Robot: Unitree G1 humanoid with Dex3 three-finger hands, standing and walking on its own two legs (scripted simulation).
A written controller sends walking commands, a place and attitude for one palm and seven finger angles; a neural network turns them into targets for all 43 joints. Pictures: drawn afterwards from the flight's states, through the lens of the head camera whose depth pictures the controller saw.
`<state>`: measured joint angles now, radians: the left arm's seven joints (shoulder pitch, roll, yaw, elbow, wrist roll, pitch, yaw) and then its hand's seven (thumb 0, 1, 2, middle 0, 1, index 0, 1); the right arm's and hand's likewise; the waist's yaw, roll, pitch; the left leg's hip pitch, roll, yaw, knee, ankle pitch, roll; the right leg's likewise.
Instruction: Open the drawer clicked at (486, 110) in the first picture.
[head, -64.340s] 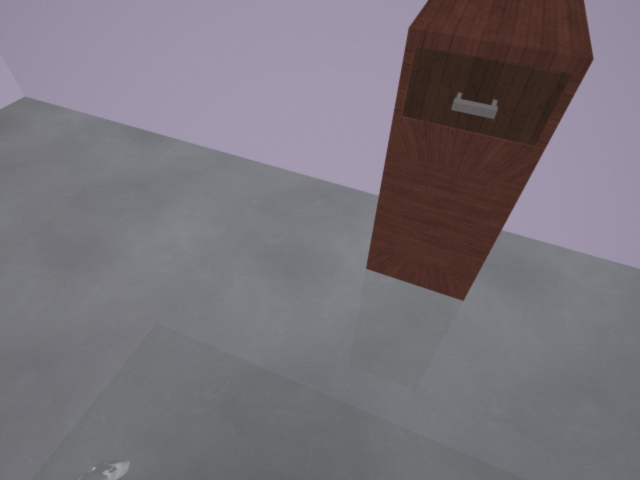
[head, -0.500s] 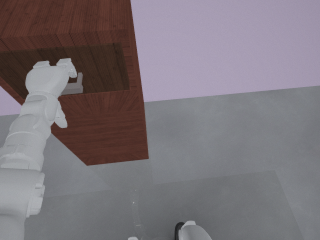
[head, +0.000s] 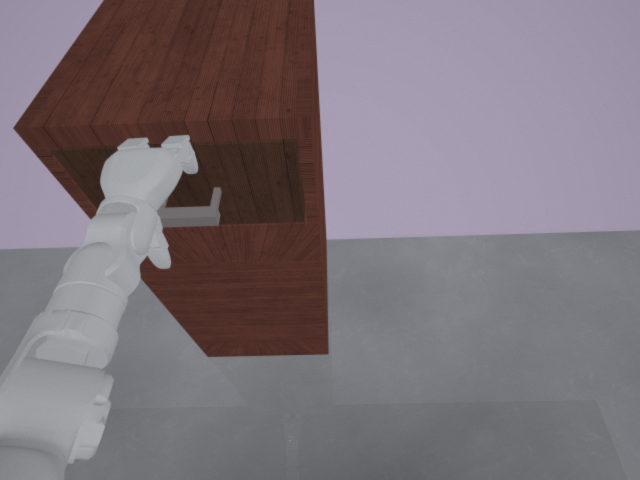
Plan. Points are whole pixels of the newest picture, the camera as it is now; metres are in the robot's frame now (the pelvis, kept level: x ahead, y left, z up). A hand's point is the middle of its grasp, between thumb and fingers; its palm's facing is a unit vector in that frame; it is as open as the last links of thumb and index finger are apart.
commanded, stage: lift the fingers back up to retry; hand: left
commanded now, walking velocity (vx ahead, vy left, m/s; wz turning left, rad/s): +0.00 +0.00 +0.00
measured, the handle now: (187, 205) +0.49 +0.23 +0.02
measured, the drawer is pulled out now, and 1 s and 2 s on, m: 0.00 0.00 0.00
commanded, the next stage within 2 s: re-aim the fingers above the handle in 0.04 s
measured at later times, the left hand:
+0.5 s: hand (177, 202) +0.45 +0.21 +0.08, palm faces -0.01 -0.01 -1.00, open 13.8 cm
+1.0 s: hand (174, 200) +0.45 +0.21 +0.09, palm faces +0.02 -0.01 -1.00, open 13.8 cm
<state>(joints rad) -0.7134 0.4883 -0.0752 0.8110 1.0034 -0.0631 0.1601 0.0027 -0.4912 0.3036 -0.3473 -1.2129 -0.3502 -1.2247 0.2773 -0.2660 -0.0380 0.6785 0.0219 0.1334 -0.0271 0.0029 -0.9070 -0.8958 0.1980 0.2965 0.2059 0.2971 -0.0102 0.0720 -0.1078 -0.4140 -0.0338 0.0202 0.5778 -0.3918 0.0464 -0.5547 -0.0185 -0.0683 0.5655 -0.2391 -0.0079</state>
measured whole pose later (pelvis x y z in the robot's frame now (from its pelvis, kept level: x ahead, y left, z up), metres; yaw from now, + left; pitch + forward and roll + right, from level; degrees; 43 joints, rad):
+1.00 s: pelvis -0.02 -0.02 +0.00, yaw -1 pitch +13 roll +0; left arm -0.76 0.53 -0.01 0.90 1.05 -0.12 0.21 0.00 -0.49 0.30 -0.33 -1.21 -0.32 -1.21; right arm 0.29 -0.28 -0.04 0.69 0.02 0.10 -0.05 0.00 -0.91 -0.90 0.20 0.30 0.21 0.30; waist -0.05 0.05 -0.09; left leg -0.44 -0.02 0.04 0.58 -0.37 0.03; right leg -0.59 0.00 -0.05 0.58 -0.21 -0.03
